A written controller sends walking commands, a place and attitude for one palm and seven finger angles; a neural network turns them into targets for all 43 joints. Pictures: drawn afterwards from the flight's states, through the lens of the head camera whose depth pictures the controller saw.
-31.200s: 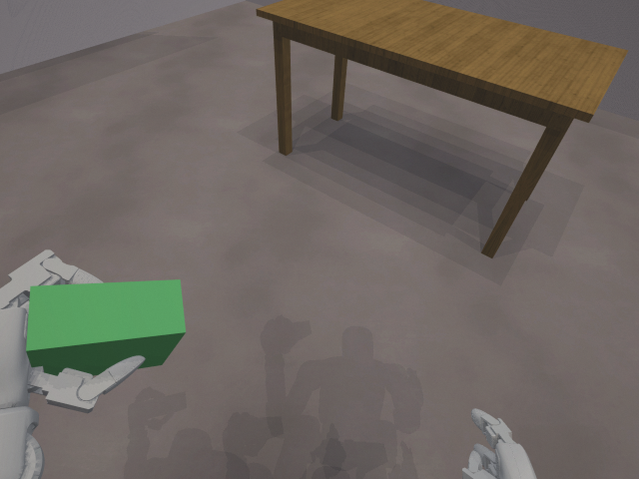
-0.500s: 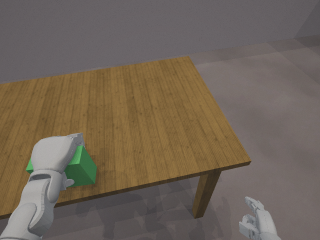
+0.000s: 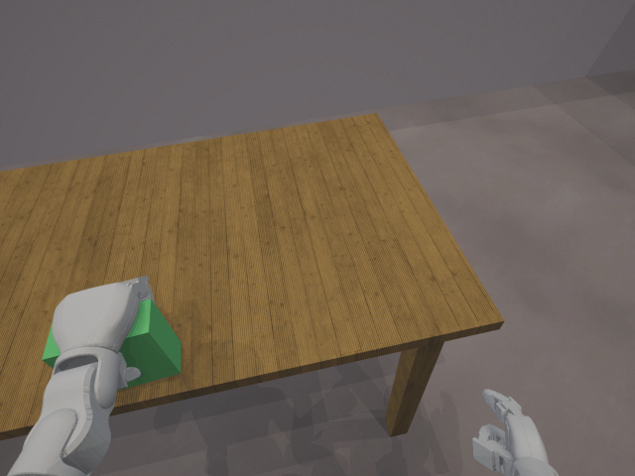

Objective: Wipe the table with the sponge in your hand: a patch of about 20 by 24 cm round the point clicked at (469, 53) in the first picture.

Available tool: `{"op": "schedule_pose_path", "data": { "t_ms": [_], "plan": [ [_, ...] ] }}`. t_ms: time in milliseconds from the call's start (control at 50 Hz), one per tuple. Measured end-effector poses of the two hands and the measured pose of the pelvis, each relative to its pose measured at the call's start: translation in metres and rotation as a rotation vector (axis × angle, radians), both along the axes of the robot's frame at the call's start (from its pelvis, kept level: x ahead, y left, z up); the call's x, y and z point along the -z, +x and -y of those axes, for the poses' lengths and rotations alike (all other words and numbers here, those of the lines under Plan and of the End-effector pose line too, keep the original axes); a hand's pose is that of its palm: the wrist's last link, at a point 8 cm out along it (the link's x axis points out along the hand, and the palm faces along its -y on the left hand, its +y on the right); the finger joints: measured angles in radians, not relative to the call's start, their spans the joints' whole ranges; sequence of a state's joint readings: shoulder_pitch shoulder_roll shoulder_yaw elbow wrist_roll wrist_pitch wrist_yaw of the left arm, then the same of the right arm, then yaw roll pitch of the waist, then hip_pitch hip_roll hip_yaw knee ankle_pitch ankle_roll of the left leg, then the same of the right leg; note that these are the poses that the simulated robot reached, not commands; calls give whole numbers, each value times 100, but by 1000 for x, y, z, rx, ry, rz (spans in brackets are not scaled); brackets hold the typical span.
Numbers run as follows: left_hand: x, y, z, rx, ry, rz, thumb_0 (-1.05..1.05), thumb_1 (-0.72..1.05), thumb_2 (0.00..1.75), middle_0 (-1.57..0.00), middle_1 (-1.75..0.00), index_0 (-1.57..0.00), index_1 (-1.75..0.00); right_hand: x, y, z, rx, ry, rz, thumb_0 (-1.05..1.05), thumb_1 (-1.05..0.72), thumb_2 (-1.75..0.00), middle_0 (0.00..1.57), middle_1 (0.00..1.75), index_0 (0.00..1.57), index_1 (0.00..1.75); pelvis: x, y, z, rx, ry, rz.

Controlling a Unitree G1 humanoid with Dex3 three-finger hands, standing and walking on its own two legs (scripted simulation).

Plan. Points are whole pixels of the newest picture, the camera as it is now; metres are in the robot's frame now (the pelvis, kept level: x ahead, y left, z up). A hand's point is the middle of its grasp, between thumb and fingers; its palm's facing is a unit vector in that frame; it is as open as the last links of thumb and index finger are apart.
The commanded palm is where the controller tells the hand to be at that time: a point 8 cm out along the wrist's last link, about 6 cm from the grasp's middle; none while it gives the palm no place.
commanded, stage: lower the sponge onto the table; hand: left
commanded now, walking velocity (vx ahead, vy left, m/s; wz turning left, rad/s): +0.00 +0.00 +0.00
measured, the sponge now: (126, 356) +0.23 +0.31 +0.00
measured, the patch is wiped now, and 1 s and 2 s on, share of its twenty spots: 0.00 0.15 0.50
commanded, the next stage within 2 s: wipe forward along the first lane in 0.36 s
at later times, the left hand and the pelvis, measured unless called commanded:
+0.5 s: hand (126, 340) +0.24 +0.31 +0.02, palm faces -0.06 -0.06 -1.00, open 9.6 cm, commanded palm +0.23 +0.31 +0.07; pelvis +0.00 +0.00 +0.00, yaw +0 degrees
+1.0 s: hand (135, 304) +0.30 +0.32 +0.02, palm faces -0.11 +0.00 -0.99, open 9.6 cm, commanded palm +0.29 +0.31 +0.05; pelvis -0.02 +0.00 -0.01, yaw +0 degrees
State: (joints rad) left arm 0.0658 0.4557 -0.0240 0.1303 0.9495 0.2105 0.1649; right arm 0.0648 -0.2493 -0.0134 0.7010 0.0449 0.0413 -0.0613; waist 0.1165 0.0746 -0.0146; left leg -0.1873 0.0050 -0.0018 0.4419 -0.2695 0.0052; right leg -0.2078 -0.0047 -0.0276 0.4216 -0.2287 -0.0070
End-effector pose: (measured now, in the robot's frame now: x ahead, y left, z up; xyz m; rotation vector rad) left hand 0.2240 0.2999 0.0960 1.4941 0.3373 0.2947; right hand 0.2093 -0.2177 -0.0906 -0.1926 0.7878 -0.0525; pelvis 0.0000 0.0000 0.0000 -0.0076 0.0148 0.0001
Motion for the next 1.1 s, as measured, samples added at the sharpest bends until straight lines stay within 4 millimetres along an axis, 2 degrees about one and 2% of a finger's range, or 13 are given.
{"op": "schedule_pose_path", "data": {
  "t_ms": [100, 260, 540, 760, 1100],
  "plan": [
    [14, 3, -2, -36, -21, -84, 0, -46, 103, -79, -138, -79, -138, 1, -2, 0, 3, 6, -6, 1, -91, -90, 20, 30, 20, 30, 0, -1, -1, -1, 2, -6],
    [13, 1, 2, 31, -10, -63, 0, -45, 103, -79, -138, -78, -138, 2, -9, 8, 18, -19, -18, 1, -91, -90, 20, 30, 20, 30, 1, 1, -1, 4, 0, -13],
    [16, 6, -1, -1, 0, -51, 0, -46, 103, -79, -138, -78, -138, 9, -21, 12, 38, -17, -50, 1, -91, -90, 20, 30, 20, 30, 3, -5, -1, 3, 1, -28],
    [15, 35, -12, -10, 33, -87, 1, -46, 103, -79, -138, -79, -138, 17, -37, 19, 45, -34, -88, 1, -91, -90, 20, 30, 20, 30, 6, -13, 4, -11, 0, -60],
    [17, 71, -15, 23, 72, -93, 2, -50, 108, -80, -136, -79, -138, 39, -87, 42, 114, -65, -215, 1, -91, -90, 20, 30, 20, 30, 14, -19, 3, -10, -2, -127]
  ]
}}
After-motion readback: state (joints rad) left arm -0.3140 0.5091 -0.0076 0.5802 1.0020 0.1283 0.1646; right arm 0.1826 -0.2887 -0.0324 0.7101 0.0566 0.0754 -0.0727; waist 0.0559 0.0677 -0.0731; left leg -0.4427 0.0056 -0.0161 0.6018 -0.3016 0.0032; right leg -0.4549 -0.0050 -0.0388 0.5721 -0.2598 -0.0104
